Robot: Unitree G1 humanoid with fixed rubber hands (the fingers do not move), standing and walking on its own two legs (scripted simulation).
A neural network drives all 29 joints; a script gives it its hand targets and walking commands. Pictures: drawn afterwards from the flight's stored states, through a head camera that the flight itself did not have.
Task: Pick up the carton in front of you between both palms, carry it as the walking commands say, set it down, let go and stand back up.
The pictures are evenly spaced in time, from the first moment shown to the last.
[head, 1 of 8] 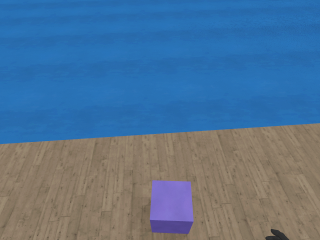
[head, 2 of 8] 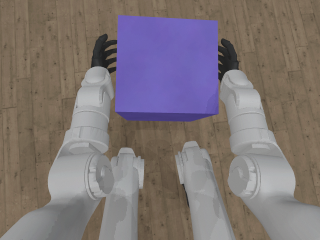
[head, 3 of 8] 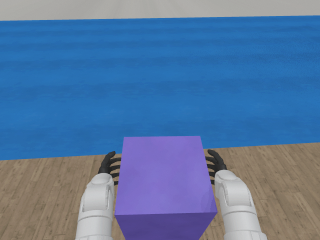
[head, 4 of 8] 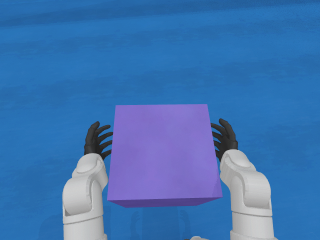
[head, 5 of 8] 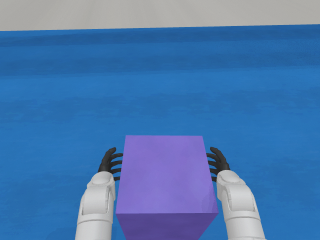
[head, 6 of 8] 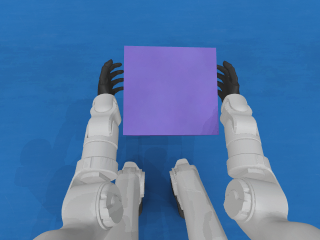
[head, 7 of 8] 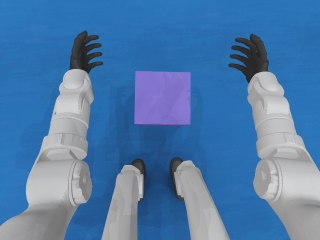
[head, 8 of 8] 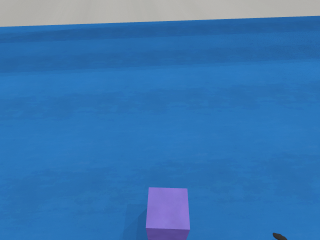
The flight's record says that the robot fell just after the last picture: no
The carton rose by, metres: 0.68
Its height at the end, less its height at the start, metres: -0.13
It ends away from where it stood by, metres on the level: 2.55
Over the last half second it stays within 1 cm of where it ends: yes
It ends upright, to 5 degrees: yes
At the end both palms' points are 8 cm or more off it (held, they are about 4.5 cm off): yes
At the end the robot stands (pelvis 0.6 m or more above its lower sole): yes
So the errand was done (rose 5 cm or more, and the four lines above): yes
